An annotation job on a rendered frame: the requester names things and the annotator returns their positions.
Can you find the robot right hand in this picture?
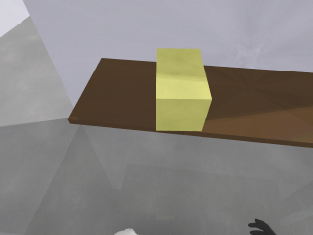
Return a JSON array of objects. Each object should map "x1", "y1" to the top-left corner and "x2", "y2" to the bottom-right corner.
[{"x1": 248, "y1": 219, "x2": 276, "y2": 235}]

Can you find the table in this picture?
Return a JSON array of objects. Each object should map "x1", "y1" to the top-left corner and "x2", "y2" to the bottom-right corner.
[{"x1": 68, "y1": 58, "x2": 313, "y2": 148}]

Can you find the carton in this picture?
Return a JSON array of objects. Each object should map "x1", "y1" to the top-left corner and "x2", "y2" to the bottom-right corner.
[{"x1": 156, "y1": 48, "x2": 212, "y2": 131}]

